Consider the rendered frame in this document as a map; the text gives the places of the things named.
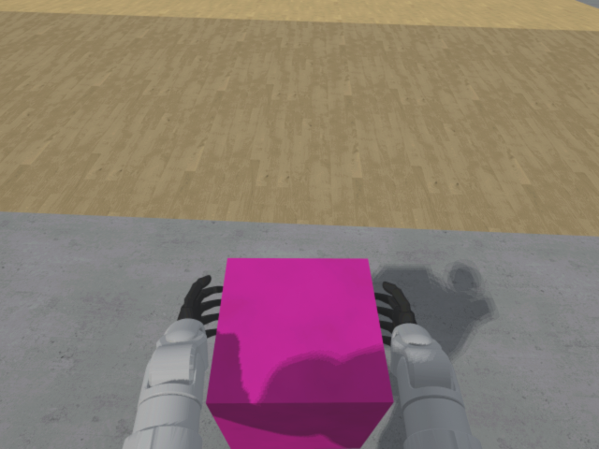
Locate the right robot forearm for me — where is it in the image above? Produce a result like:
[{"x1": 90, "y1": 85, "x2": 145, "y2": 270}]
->
[{"x1": 390, "y1": 323, "x2": 482, "y2": 449}]

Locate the left robot hand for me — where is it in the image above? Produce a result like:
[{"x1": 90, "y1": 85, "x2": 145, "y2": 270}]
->
[{"x1": 177, "y1": 275, "x2": 223, "y2": 338}]

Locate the carton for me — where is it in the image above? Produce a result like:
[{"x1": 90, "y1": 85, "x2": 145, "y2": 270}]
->
[{"x1": 206, "y1": 258, "x2": 394, "y2": 449}]

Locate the left robot forearm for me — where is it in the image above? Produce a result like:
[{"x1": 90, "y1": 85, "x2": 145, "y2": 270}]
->
[{"x1": 123, "y1": 318, "x2": 209, "y2": 449}]

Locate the right robot hand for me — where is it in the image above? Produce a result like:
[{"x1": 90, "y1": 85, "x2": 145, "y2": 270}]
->
[{"x1": 374, "y1": 282, "x2": 417, "y2": 346}]

